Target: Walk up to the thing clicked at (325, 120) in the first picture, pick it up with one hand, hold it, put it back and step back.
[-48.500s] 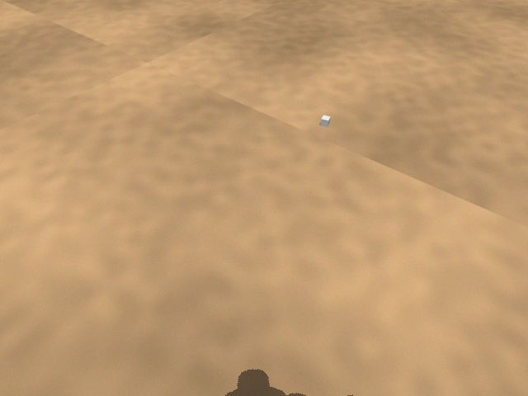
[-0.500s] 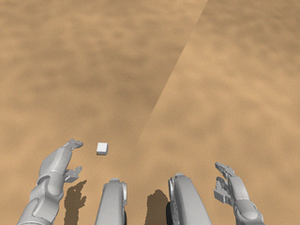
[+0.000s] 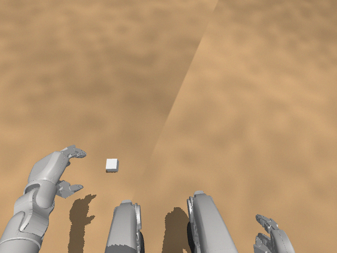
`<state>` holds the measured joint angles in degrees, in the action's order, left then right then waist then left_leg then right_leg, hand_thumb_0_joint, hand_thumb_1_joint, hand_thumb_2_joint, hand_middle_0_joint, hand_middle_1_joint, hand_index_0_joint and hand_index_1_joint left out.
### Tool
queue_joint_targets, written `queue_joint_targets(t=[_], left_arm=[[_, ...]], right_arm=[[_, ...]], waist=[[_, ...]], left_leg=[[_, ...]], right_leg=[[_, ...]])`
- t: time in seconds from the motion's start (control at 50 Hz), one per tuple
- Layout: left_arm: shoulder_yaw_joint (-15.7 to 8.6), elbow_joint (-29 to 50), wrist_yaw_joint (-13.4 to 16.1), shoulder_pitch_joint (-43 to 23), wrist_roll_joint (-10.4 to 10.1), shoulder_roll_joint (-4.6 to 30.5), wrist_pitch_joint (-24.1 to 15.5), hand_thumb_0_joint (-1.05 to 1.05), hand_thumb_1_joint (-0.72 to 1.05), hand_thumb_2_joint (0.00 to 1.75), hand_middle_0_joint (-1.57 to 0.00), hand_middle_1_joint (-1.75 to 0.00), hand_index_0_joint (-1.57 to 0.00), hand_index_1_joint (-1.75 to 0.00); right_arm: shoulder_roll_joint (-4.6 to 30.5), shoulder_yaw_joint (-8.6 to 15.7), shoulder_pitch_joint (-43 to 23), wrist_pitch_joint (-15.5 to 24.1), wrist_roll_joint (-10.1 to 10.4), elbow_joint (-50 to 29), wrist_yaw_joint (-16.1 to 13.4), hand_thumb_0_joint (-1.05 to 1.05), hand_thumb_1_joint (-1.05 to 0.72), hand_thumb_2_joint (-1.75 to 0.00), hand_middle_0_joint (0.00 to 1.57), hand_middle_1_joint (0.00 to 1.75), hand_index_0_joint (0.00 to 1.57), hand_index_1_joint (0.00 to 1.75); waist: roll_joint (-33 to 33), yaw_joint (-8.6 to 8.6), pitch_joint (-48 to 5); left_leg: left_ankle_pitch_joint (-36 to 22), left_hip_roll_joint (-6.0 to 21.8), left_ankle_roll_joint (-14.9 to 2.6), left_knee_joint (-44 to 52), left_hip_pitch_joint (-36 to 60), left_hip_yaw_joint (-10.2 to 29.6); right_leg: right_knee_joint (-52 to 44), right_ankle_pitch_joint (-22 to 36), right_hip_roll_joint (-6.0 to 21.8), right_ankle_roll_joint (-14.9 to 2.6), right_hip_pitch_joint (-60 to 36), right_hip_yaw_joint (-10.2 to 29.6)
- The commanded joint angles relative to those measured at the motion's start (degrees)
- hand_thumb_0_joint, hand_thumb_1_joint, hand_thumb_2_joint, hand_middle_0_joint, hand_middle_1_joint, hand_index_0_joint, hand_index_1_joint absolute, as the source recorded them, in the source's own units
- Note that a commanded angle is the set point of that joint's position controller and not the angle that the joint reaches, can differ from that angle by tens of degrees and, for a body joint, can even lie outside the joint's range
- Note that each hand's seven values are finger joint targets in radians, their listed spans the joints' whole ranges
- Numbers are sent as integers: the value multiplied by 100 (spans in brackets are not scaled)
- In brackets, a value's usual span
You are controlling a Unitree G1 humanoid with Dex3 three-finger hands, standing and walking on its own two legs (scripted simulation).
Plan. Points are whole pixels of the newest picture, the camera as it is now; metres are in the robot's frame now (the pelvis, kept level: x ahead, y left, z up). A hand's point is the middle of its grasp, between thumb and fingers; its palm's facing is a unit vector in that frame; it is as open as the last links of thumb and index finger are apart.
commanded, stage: lift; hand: left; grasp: from above
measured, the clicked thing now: (112, 165) +0.49 +0.22 -0.55
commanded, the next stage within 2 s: hold in 0.82 s
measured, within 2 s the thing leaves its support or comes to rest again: neither
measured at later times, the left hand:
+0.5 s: hand (41, 176) +0.31 +0.24 +0.02, palm faces -0.46 -0.18 -0.87, open 6.2 cm
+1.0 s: hand (37, 156) +0.33 +0.22 +0.09, palm faces -0.47 -0.05 -0.88, open 5.8 cm
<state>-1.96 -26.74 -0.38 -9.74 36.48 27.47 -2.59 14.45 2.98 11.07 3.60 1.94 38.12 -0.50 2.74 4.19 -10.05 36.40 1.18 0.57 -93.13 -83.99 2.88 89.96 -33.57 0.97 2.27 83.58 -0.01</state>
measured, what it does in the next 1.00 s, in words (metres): rises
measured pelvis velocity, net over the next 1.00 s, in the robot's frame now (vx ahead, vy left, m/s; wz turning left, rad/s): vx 0.03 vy -0.01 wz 0.00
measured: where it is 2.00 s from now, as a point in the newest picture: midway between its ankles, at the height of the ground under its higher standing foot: outside the picture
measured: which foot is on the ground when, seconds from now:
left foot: down 0.00-1.00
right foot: down 0.00-1.00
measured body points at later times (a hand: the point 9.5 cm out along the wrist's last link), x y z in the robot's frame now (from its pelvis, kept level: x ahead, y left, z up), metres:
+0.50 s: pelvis +0.02 +0.00 +0.09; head +0.10 +0.00 +0.53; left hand +0.33 +0.25 +0.07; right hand +0.16 -0.26 -0.02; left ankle +0.05 +0.12 -0.54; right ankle +0.07 -0.14 -0.54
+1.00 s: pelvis +0.03 -0.01 +0.16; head +0.07 -0.02 +0.61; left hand +0.35 +0.22 +0.14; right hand +0.14 -0.27 +0.04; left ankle +0.05 +0.12 -0.54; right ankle +0.07 -0.14 -0.54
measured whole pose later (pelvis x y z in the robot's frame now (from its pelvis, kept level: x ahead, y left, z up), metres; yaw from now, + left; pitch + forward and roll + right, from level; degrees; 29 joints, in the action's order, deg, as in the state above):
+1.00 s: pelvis +0.03 -0.01 +0.16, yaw +0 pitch +9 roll -1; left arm 9.8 -38.0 3.1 -11.7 58.2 23.7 -2.5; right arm 13.8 2.2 14.4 0.2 3.2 40.0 -3.4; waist 2.4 1.9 -5.0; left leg 22.7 2.1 0.9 -49.6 -36.0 0.0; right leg 47.7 -20.1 0.6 1.5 36.8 1.1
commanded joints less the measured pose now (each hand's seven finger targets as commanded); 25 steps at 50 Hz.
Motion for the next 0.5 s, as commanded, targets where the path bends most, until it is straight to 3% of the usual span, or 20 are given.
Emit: queue_joint_targets(t=[0.0,0.04,0.12,0.22,0.26,0.3,0.34,0.38,0.4,0.46,0.48], left_arm=[[-663,1235,201,-756,122,1431,-218,0,46,46,-63,-50,-66,-47],[-479,1197,181,-721,223,1273,-233,0,49,45,-64,-50,-67,-47],[-517,1184,179,-645,411,1389,-275,0,56,43,-65,-48,-69,-44],[-219,1173,176,-588,716,1236,-312,0,60,42,-68,-47,-71,-43],[-361,1262,197,-705,862,1464,-335,0,61,41,-68,-46,-72,-43],[-160,1160,191,-640,1029,1311,-335,0,65,39,-72,-44,-75,-40],[-121,1097,228,-668,1164,1307,-323,0,69,37,-74,-42,-77,-38],[112,999,258,-946,1318,1153,-296,0,70,34,-76,-41,-80,-37],[44,819,294,-975,1398,1255,-266,0,73,33,-78,-40,-81,-36],[289,630,375,-1204,1611,1091,-184,0,76,30,-80,-38,-85,-34],[237,405,433,-1238,1656,1126,-127,0,77,28,-83,-36,-87,-32]], right_arm=[[968,349,113,279,40,-748,-101,0,-88,-89,20,30,20,30],[930,319,128,287,35,-725,-119,0,-89,-90,20,30,20,30],[907,297,135,292,47,-659,-162,0,-91,-90,20,30,20,30],[841,268,131,282,49,-614,-211,0,-93,-90,20,30,20,30],[860,265,139,271,47,-578,-235,0,-93,-91,20,30,20,30],[829,242,132,251,45,-570,-250,0,-94,-91,20,30,20,30],[827,225,110,238,59,-547,-273,0,-94,-91,20,30,20,30],[808,208,154,226,60,-496,-293,0,-94,-91,20,30,20,30],[834,215,167,221,64,-487,-307,0,-95,-91,20,30,20,30],[830,190,230,216,52,-448,-326,0,-95,-91,20,30,20,30],[824,190,212,209,43,-452,-331,0,-95,-91,20,30,20,30]], waist=[[248,-148,-2766],[221,-73,-2627],[284,-116,-2424],[196,-59,-2196],[337,-112,-2166],[327,-87,-2009],[281,-109,-1837],[250,-19,-1769],[193,-61,-1699],[246,-67,-1642],[241,-112,-1524]], left_leg=[[-969,-113,-170,1768,2243,15],[-1133,-113,-169,1791,2276,-17],[-1181,-99,-154,2045,2498,-56],[-1301,-108,-160,2385,2858,-127],[-1393,-89,-120,2618,3139,-110],[-1400,-82,-117,2813,3327,-103],[-1350,-81,-104,3053,3492,-101],[-1512,-87,-108,3181,3719,-125],[-1497,-82,-104,3278,3805,-124],[-1754,-100,-83,3554,4150,-147],[-1691,-98,-83,3678,4213,-135]], right_leg=[[-1414,817,-151,-351,-1911,-207],[-1493,939,-163,-349,-1982,-199],[-1764,959,-168,-342,-2236,-168],[-2257,1063,-213,-326,-2703,-153],[-2410,1102,-213,-336,-2858,-138],[-2615,1126,-245,-329,-3023,-156],[-2842,1084,-262,-322,-3210,-152],[-3046,1258,-287,-324,-3399,-154],[-3146,1240,-295,-316,-3472,-162],[-3366,1490,-300,-322,-3787,-175],[-3479,1443,-304,-309,-3841,-178]])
